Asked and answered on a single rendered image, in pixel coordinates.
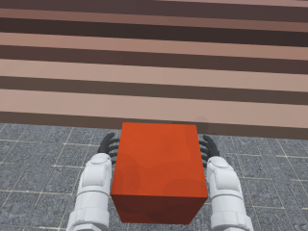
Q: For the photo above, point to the robot right hand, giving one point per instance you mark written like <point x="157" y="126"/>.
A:
<point x="211" y="151"/>

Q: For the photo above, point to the left robot forearm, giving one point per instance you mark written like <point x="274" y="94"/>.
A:
<point x="91" y="206"/>

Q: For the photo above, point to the right robot forearm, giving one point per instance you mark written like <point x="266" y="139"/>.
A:
<point x="228" y="210"/>

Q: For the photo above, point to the carton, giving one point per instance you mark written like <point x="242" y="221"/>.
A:
<point x="159" y="176"/>

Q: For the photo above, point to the robot left hand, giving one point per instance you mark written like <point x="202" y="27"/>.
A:
<point x="105" y="148"/>

